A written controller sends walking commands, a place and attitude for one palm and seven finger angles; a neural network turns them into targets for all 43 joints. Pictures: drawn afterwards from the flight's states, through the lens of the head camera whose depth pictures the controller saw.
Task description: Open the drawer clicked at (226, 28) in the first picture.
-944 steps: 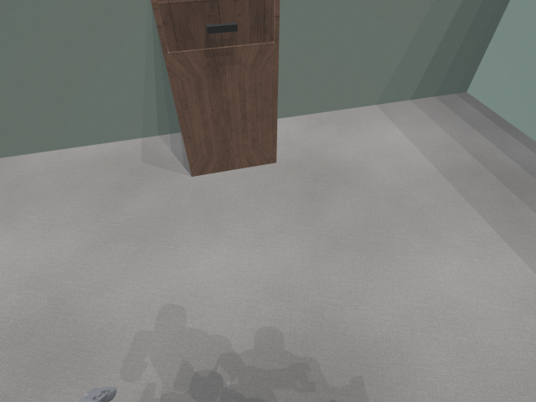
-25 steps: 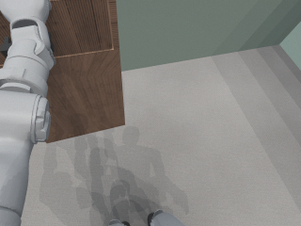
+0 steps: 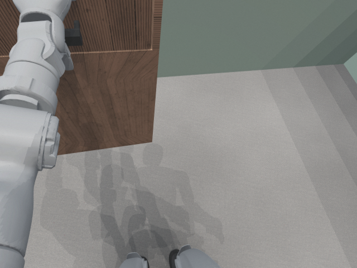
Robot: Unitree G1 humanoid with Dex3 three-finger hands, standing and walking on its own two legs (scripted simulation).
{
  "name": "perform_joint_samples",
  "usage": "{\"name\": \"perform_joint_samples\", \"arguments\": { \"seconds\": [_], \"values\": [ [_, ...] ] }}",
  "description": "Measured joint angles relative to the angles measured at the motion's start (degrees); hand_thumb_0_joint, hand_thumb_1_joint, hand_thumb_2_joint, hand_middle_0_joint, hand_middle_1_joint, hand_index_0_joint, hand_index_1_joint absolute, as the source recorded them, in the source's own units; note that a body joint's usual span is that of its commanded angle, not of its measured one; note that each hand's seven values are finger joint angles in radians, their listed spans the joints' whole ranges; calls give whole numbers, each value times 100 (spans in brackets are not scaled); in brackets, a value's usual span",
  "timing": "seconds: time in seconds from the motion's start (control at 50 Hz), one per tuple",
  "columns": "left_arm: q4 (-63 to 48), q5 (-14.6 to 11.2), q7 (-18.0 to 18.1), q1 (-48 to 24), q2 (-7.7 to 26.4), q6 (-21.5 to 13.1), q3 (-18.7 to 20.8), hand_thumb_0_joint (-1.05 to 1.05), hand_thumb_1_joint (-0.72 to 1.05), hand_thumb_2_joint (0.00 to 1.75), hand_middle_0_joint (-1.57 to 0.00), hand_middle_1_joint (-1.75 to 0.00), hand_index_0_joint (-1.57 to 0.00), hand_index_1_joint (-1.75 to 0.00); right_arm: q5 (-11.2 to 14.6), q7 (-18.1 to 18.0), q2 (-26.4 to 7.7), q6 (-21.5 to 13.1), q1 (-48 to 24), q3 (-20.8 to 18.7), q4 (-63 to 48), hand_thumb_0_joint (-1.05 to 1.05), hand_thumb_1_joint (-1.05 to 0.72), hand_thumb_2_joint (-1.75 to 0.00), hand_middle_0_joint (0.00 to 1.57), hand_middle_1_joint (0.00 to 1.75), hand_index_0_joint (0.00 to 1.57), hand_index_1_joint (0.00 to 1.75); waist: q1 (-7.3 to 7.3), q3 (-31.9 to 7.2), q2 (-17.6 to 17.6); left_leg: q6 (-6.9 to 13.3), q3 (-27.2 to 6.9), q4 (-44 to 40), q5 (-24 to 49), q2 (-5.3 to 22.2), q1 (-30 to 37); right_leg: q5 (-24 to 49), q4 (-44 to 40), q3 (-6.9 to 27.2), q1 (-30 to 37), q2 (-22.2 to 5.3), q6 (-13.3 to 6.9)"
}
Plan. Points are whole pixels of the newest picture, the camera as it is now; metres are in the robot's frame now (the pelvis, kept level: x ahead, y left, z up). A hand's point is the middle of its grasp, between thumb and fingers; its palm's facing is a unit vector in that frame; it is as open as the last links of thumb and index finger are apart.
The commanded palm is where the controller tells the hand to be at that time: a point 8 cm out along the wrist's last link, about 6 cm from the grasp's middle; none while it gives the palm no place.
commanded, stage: move the hooked fingers above the handle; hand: left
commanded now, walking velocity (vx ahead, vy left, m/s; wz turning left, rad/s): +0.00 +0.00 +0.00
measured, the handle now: (52, 31) +0.65 +0.18 +0.06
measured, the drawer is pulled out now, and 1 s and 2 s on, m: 0.00 0.00 0.00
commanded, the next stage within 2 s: none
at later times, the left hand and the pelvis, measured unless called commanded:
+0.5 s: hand (49, 31) +0.58 +0.16 +0.12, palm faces -0.06 -0.07 -1.00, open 13.8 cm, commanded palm +0.59 +0.15 +0.17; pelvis +0.00 -0.01 +0.01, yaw -1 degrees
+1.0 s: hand (66, 22) +0.61 +0.13 +0.12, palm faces -0.03 -0.08 -1.00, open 13.8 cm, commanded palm +0.61 +0.14 +0.17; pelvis +0.01 -0.01 +0.01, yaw -1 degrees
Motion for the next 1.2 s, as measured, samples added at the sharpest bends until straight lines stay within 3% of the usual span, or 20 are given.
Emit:
{"name": "perform_joint_samples", "arguments": {
  "seconds": [0.06,0.2,0.28,0.36,0.44,0.5,0.56,0.62,0.74,0.86,1.0,1.12,1.2],
  "values": [
    [62,94,60,-44,-8,290,132,0,-49,30,-36,-123,-36,-127,23,5,34,112,-23,45,-73,0,-90,-90,20,30,20,30,14,6,34,9,74,-17,-19,39,28,6,3,77,-2,32,5],
    [264,51,-573,73,132,671,211,0,-49,30,-35,-122,-36,-127,184,-63,249,322,32,178,-136,0,-90,-90,20,30,20,30,-10,40,95,3,217,-359,56,131,487,143,-316,256,404,98,-6],
    [249,-20,-979,331,392,418,360,0,-49,30,-34,-121,-34,-124,242,-159,329,329,144,225,-176,0,-90,-90,21,30,20,30,-2,88,111,-9,270,-514,108,166,673,217,-459,323,569,123,-19],
    [-210,-69,-1141,733,492,-133,270,0,-49,30,-33,-121,-33,-122,234,-205,363,258,321,142,-146,0,-90,-90,21,30,21,30,154,132,118,-19,247,-573,145,157,729,243,-519,304,634,112,-32],
    [-553,-218,-1021,918,417,-590,242,0,-49,30,-33,-120,-32,-121,196,-183,329,186,393,46,-23,0,-90,-90,21,30,21,30,275,130,75,-30,165,-546,154,113,693,215,-490,218,620,74,-40],
    [-582,-260,-763,853,340,-682,202,0,-49,30,-33,-120,-32,-121,152,-138,252,112,366,-19,58,0,-90,-90,21,30,21,30,278,87,42,-40,97,-477,142,78,605,173,-424,141,553,46,-46],
    [-458,-200,-472,676,297,-543,210,0,-49,30,-33,-120,-32,-121,106,-87,149,60,276,-58,100,0,-90,-90,21,30,21,30,230,38,23,-44,60,-390,114,62,499,136,-349,95,460,36,-48],
    [-227,-129,-283,449,252,-194,81,0,-49,30,-32,-120,-32,-121,93,-34,63,39,181,-90,102,0,-90,-90,21,30,20,30,181,6,29,-42,44,-339,95,57,429,117,-312,75,400,35,-45],
    [57,-177,-551,248,115,320,-96,0,-49,30,-32,-120,-32,-121,154,28,48,107,59,-84,59,0,-90,-90,20,30,20,30,127,39,4,-29,75,-421,115,68,506,152,-398,114,471,39,-32],
    [-167,-245,-887,426,-16,-4,-29,0,-49,30,-32,-120,-32,-121,168,-18,154,118,114,-27,26,0,-90,-90,20,30,20,30,128,64,14,-20,102,-504,119,78,615,167,-480,150,572,43,-30],
    [-155,-25,-460,426,154,-290,387,0,-49,30,-35,-122,-33,-121,71,-107,237,76,181,81,-43,0,-90,-90,21,30,20,30,69,42,115,-8,184,-371,35,93,450,82,-289,215,362,62,-24],
    [63,148,-197,356,162,-69,491,0,-49,30,-37,-123,-37,-125,77,-97,262,141,175,155,-63,0,-90,-90,21,30,20,30,40,28,163,-7,235,-337,25,112,404,76,-226,260,290,78,-18],
    [190,179,-244,283,200,95,477,0,-49,30,-35,-122,-38,-124,113,-112,250,165,147,167,-96,0,-90,-90,21,30,21,30,-24,45,149,-12,262,-386,59,129,448,119,-267,289,322,91,-19]
  ]
}}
